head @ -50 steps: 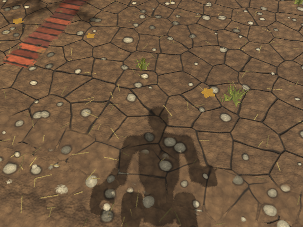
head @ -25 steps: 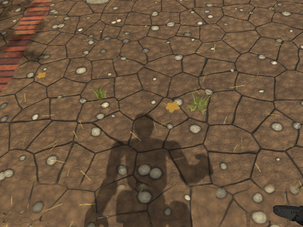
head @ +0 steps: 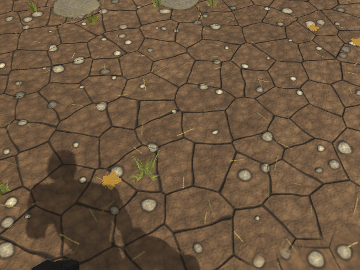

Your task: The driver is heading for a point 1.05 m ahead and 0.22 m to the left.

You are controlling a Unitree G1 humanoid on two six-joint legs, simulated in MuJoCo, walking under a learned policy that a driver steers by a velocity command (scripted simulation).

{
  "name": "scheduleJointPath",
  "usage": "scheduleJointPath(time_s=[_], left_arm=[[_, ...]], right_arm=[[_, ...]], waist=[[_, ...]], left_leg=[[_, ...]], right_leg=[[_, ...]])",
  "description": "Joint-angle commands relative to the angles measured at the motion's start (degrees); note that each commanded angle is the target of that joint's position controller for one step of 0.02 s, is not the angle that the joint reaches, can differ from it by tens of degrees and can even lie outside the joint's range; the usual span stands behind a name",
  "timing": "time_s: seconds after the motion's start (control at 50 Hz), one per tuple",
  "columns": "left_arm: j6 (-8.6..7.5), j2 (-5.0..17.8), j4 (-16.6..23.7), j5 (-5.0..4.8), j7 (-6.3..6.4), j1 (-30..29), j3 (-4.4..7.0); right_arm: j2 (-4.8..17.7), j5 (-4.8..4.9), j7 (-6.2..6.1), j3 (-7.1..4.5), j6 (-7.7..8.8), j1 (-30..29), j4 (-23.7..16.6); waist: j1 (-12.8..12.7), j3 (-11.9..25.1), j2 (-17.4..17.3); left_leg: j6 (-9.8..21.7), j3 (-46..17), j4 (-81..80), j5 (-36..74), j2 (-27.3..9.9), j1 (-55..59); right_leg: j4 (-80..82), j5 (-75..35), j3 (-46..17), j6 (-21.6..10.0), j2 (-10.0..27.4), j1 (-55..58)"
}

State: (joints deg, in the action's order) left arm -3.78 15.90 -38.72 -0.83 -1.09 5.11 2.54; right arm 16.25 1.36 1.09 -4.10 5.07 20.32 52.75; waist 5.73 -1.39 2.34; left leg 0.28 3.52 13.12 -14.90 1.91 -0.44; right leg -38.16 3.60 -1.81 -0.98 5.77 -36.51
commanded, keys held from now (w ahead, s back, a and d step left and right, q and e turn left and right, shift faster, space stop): w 0.30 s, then w+q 0.08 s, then q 0.62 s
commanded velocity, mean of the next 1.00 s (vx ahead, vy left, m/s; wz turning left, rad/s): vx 0.30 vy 0.00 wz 0.25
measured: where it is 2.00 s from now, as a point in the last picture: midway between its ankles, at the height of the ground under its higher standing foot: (150, 233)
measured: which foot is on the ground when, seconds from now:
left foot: down 0.00-0.12, up 0.14-0.58, down 0.60-1.00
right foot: up 0.00-0.08, down 0.10-0.62, up 0.64-1.00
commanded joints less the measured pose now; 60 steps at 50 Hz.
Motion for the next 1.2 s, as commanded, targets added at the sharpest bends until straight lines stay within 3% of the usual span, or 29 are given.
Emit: scheduleJointPath(time_s=[0.02, 0.06, 0.1, 0.12, 0.14, 0.16, 0.18, 0.22, 0.3, 0.44, 0.54, 0.58, 0.6, 0.62, 0.64, 0.66, 0.68, 0.7, 0.74, 0.78, 0.82, 0.9, 1.0, 1.06, 1.08, 1.1, 1.12, 1.14, 1.2], left_arm=[[-0.74, 3.9, 5.2, -0.29, -0.68, -4.0, 0.66], [-0.74, 5.5, 5.0, -0.06, -0.77, -1.5, 1.47], [-0.43, 10.1, 0.9, 0.31, -0.08, 13.4, 4.05], [-0.04, 16.5, 0.2, 1.59, 0.61, 21.2, 5.43], [0.04, 15.4, -0.4, 0.56, 0.29, 22.9, 4.97], [-0.19, 11.5, 0.1, 0.44, -0.02, 19.6, 3.57], [-0.33, 9.6, 0.7, 0.55, -0.02, 15.7, 2.92], [-0.77, 6.6, 1.1, 1.13, -0.34, 9.7, 1.98], [-2.24, 7.3, -0.3, 0.91, -0.27, 8.6, 2.41], [-2.13, 8.7, -4.2, 1.65, 1.30, 11.5, 2.84], [-0.03, 10.5, -5.9, 0.31, 2.63, 10.9, 3.57], [1.27, 10.9, -5.2, -0.17, 3.68, 9.1, 3.82], [1.61, 9.9, -4.8, 0.38, 4.00, 11.1, 3.46], [1.26, 5.7, -3.1, 3.17, 3.72, 16.0, 1.98], [0.46, 3.4, -2.4, 2.55, 2.85, 20.1, 0.65], [0.08, 8.3, -3.0, 0.72, 2.11, 16.3, 1.74], [0.31, 8.8, -1.4, -0.30, 2.24, 11.1, 1.90], [0.96, 8.4, -1.6, 0.26, 2.99, 9.2, 2.03], [2.55, 8.9, -0.8, 1.23, 3.95, 8.7, 2.55], [2.93, 7.0, -0.8, 1.53, 4.27, 10.2, 2.24], [2.92, 6.3, -0.5, 1.69, 4.59, 9.5, 2.04], [3.17, 5.9, 0.6, 1.40, 4.36, 6.2, 1.92], [1.69, 6.2, 1.7, 0.76, 3.26, 4.4, 2.10], [0.81, 7.4, 0.6, 0.72, 2.57, 8.7, 2.97], [1.07, 11.5, 1.1, 1.82, 2.87, 9.5, 3.88], [1.96, 15.2, 0.8, 3.82, 2.79, 8.0, 4.86], [1.87, 11.9, 2.6, 4.07, 2.88, 6.0, 4.21], [1.88, 9.0, 3.5, 3.41, 3.20, 3.8, 3.41], [2.36, 7.0, 3.9, 1.45, 3.65, 1.5, 2.65]], right_arm=[[10.8, 0.75, -0.24, -1.91, 0.22, -2.4, -3.2], [11.6, 0.79, -0.43, -1.94, -0.59, -2.4, -2.7], [9.1, -0.01, -0.75, -0.70, -0.97, -1.9, -2.8], [3.8, -1.30, -0.57, 1.22, -0.25, 2.2, -4.8], [2.9, -0.90, -0.34, 1.79, 0.85, 3.3, -4.3], [8.4, 0.73, 0.03, 0.27, 1.50, -0.7, -5.1], [8.6, 1.31, 0.15, 0.34, 1.76, -5.0, -6.4], [7.7, -0.22, -0.20, 0.05, 0.95, -6.4, -6.1], [4.3, -0.85, -0.47, 0.65, -1.29, -6.1, -5.8], [2.2, -0.98, 0.86, 1.63, -0.94, -17.4, -8.6], [5.1, -1.23, 2.53, 0.47, -1.02, -18.6, -11.6], [7.8, -1.57, 2.86, -1.19, -0.95, -10.2, -10.0], [11.2, -1.62, 2.17, -2.72, -0.92, -4.8, -8.9], [16.8, -1.75, 0.97, -3.83, -1.45, -2.0, -9.5], [17.1, -1.93, 0.94, -3.33, -1.71, -3.2, -11.4], [13.6, -1.56, 1.03, -2.74, -2.27, -4.5, -12.9], [11.0, -1.04, 0.80, -2.14, -2.52, -7.8, -13.5], [9.2, -0.45, 0.47, -1.59, -2.95, -10.2, -13.7], [8.6, -1.30, -0.25, -1.43, -3.76, -12.7, -14.5], [9.5, -2.01, -0.69, -1.94, -4.02, -13.3, -15.2], [10.6, -1.61, -1.42, -2.44, -4.23, -12.6, -15.4], [10.7, -0.85, -2.66, -2.69, -5.72, -13.3, -16.4], [10.4, -0.86, -2.70, -2.75, -6.96, -12.2, -17.1], [8.9, 0.01, -2.88, -2.19, -7.73, -12.8, -17.8], [5.8, -0.33, -2.81, -1.37, -7.78, -10.5, -18.1], [6.0, 0.05, -2.55, -1.66, -7.09, -10.8, -20.4], [11.1, -1.16, -2.30, -3.14, -6.40, -10.0, -19.3], [12.5, -0.53, -2.14, -4.01, -6.65, -8.9, -17.8], [8.3, -0.30, -2.45, -3.28, -8.62, -7.5, -16.5]], waist=[[-2.6, -1.9, -6.2], [-5.2, -0.1, -6.5], [-12.4, 9.2, -4.9], [-12.8, 18.7, 6.7], [-12.3, 24.8, 13.7], [-12.4, 17.3, 8.4], [-11.3, 10.8, 5.9], [-7.4, 4.7, 2.7], [-4.5, 2.3, 1.8], [-8.1, -2.0, 0.2], [-7.4, 0.1, 2.6], [-3.0, 4.7, 2.5], [-1.1, 8.4, -1.5], [-3.8, 15.3, -14.6], [-5.5, 25.4, -18.6], [-2.4, 25.9, -9.4], [-2.6, 18.8, -6.7], [-3.9, 12.7, -2.7], [-6.4, 8.6, -5.8], [-7.4, 8.6, -7.9], [-7.0, 9.9, -7.7], [-5.8, 9.8, -8.7], [-4.5, 8.3, -11.2], [-7.3, 8.0, -10.4], [-5.9, 9.5, -1.5], [-4.0, 5.8, 15.6], [-4.9, 6.3, 11.7], [-4.3, 6.0, 7.0], [-4.2, 3.7, 4.7]], left_leg=[[9.7, -7.8, -3.4, 17.5, -16.1, -3.6], [8.2, -6.7, 2.0, 26.2, -16.4, -1.3], [4.8, -1.9, 21.9, 33.8, -11.5, -7.6], [0.9, 0.9, 45.3, 13.8, -5.3, -26.9], [0.2, -5.6, 57.6, -17.4, 0.1, -37.5], [1.2, -8.6, 62.3, -16.2, -3.6, -43.5], [2.0, -7.2, 61.1, -11.4, -6.2, -44.6], [1.6, -7.0, 53.9, -4.4, -10.0, -39.1], [-0.2, -6.6, 47.1, 2.6, -10.6, -35.8], [-0.5, -4.3, 24.7, 22.7, -6.9, -32.7], [2.1, -2.8, 19.6, 15.5, -4.0, -31.0], [3.9, -0.2, 16.1, 13.8, -0.5, -21.5], [5.9, -2.9, 13.3, 25.8, -0.8, -12.1], [12.6, -19.6, 19.1, 51.5, -13.8, 6.0], [24.6, -42.4, 14.2, 50.3, -24.5, 18.0], [22.3, -37.8, 11.3, 39.1, -21.4, 14.5], [19.4, -31.6, 9.9, 30.1, -18.6, 8.0], [16.8, -27.4, 8.0, 24.6, -16.1, -0.2], [15.1, -25.0, 4.9, 18.5, -12.9, -12.5], [15.1, -22.9, 4.3, 21.2, -11.2, -16.5], [15.1, -22.9, 5.0, 22.4, -10.8, -16.2], [12.8, -25.0, 4.6, 6.6, -8.8, -17.3], [11.7, -30.4, 7.0, 5.3, -8.6, -15.2], [7.9, -30.3, 12.6, 7.1, -5.2, -17.3], [4.6, -24.4, 22.4, -6.1, -0.7, -23.3], [1.3, -12.1, 32.9, -19.0, 8.0, -35.0], [-1.1, -12.7, 46.2, -20.0, 3.8, -36.0], [-2.0, -12.5, 51.4, -16.5, 3.0, -35.5], [-5.2, -9.7, 57.5, -9.6, 1.5, -36.7]], right_leg=[[4.8, -1.2, 1.5, -1.1, -1.6, 5.5], [7.7, 1.0, 3.2, -2.8, -3.6, 11.3], [8.2, 0.5, 3.3, -6.0, -4.1, 33.5], [8.6, 4.0, -19.0, -13.6, 11.7, 54.8], [18.9, 11.4, -40.3, -18.7, 18.0, 59.7], [20.3, 15.3, -35.6, -16.1, 16.1, 54.5], [20.9, 12.5, -27.4, -14.4, 13.7, 47.0], [24.3, 3.6, -17.3, -12.6, 9.4, 33.7], [30.0, -2.9, -10.1, -13.5, 7.6, 26.8], [30.6, -13.3, 4.9, -9.3, 5.1, 27.5], [20.5, -25.6, 7.2, -6.5, 8.0, 36.6], [7.7, -33.4, 8.7, -3.9, 6.3, 37.2], [-4.5, -27.3, 10.4, -0.9, 2.3, 33.2], [-24.6, 8.3, 10.5, 3.2, -3.5, 16.0], [-40.8, 38.5, 1.3, 5.3, -11.9, 1.9], [-43.4, 34.6, -5.4, 4.1, -7.9, 0.0], [-40.8, 29.6, -4.0, 3.4, -6.1, -2.7], [-36.7, 26.1, -3.3, 3.6, -3.9, -2.6], [-29.7, 22.1, -3.4, 3.8, -2.7, 3.8], [-24.5, 20.8, -2.5, 4.4, -3.8, 6.8], [-19.6, 19.0, -2.7, 5.2, -4.4, 6.9], [-11.9, 13.3, -3.9, 6.1, -5.4, 8.1], [-0.7, 14.7, -4.1, 5.1, -7.1, 12.2], [16.2, 5.6, -3.7, 2.6, -5.2, 23.5], [18.8, 2.3, -12.7, -1.7, 6.5, 30.0], [21.3, -8.8, -26.2, -11.1, 16.0, 29.6], [20.7, -12.1, -27.4, -14.4, 18.8, 28.2], [19.3, -12.8, -21.1, -12.6, 15.6, 27.4], [17.9, -13.5, -9.4, -8.9, 9.0, 27.6]])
